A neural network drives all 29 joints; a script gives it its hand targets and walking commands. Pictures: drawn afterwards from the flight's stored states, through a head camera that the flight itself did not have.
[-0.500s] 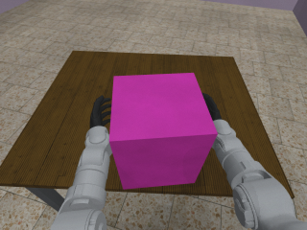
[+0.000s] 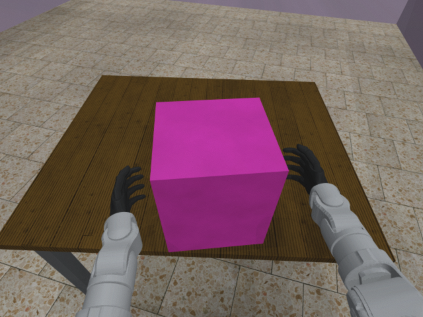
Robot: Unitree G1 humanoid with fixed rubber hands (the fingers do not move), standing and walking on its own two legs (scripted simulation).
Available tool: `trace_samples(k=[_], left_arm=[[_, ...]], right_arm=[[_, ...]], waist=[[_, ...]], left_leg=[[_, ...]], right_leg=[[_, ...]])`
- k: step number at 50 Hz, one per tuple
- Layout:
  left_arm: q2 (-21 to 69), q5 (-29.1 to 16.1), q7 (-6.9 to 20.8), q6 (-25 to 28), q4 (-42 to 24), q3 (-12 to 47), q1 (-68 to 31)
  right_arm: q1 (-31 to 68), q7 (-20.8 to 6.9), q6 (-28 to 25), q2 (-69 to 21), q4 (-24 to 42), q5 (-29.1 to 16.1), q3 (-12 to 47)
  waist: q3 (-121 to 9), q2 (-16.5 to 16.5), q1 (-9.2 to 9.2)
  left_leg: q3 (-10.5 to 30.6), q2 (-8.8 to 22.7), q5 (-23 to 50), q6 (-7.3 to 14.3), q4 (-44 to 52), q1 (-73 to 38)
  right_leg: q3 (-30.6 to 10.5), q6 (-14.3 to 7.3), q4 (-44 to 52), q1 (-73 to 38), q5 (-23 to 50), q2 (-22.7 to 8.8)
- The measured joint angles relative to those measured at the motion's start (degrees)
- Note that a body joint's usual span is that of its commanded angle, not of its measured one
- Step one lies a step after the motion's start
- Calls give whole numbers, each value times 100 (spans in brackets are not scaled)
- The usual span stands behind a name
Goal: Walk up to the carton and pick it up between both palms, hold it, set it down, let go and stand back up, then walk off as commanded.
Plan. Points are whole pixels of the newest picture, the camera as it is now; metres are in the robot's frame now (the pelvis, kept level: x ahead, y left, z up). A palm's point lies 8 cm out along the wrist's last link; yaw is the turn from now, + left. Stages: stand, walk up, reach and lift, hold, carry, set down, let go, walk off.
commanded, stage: set down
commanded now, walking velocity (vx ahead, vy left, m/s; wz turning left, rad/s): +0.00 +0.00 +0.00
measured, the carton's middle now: (212, 177) +0.41 +0.04 +0.05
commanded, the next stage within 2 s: none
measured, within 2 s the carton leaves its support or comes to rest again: neither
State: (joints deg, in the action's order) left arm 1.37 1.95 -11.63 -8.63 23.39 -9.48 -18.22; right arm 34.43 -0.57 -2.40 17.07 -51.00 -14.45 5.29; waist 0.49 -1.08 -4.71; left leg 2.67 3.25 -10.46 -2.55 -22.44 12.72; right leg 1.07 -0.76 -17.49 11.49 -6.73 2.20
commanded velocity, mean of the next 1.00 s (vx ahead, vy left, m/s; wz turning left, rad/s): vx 0.00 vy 0.00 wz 0.00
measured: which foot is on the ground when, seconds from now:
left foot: down 0.00-1.00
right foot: down 0.00-1.00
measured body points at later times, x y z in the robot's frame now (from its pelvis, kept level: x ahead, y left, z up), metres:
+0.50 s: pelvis -0.01 +0.00 +0.00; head +0.00 +0.00 +0.45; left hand +0.28 +0.20 +0.04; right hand +0.35 -0.19 +0.05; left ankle +0.01 +0.15 -0.75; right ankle +0.03 -0.11 -0.75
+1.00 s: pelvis -0.01 +0.00 +0.00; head +0.00 +0.00 +0.45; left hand +0.21 +0.20 +0.04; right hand +0.28 -0.20 +0.04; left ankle +0.01 +0.15 -0.75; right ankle +0.03 -0.11 -0.75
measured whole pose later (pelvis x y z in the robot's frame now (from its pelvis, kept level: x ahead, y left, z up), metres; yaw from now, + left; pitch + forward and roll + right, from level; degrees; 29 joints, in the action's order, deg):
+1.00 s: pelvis -0.01 +0.00 +0.00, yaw +0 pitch +0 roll -1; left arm 1.0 -1.6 -11.7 -17.5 -11.1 -0.4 14.2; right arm -5.0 -2.6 1.4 18.3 -8.2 -14.5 1.4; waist 0.5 -0.5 -4.4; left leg 2.7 3.2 -10.0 -2.6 -22.4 12.4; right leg 1.1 -1.0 -18.7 11.7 -6.8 2.2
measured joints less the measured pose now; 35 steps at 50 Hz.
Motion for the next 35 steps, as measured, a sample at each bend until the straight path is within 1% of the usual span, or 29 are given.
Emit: trace_samples(k=[7,12,24,35], left_arm=[[-36,-48,-1,-234,2,162,-139],[-36,-47,-2,-425,-138,237,82],[-37,-136,-9,-597,-1343,484,1233],[-38,-158,-10,-832,-2573,721,2108]], right_arm=[[-252,-140,115,5,268,0,-131],[-519,-157,203,31,633,0,-162],[-1576,-201,235,61,1790,-1,-314],[-2809,-202,246,121,3139,-1,-345]], waist=[[0,0,-1],[0,18,-1],[1,55,-1],[0,55,6]], left_leg=[[0,0,82,0,0,0],[0,0,101,0,0,-1],[0,-1,67,0,0,-1],[0,-1,31,0,0,-1]], right_leg=[[0,-1,-23,12,70,0],[0,-2,-47,23,77,0],[0,-15,-49,23,41,0],[0,-19,-51,23,2,0]])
